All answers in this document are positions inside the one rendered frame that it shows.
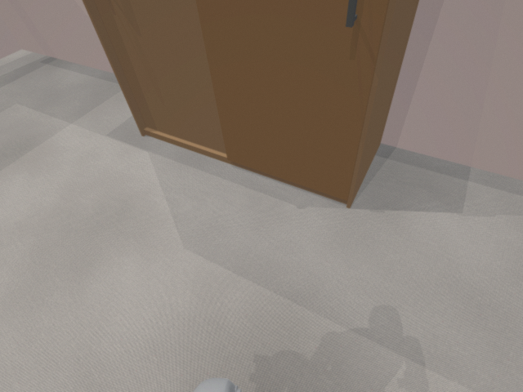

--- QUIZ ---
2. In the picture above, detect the wardrobe door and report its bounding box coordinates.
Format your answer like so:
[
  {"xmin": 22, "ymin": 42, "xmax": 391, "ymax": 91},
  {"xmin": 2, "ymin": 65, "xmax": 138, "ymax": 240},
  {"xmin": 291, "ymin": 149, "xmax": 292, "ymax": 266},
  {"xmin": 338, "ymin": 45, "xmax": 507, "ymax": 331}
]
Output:
[
  {"xmin": 196, "ymin": 0, "xmax": 390, "ymax": 201},
  {"xmin": 94, "ymin": 0, "xmax": 226, "ymax": 154}
]

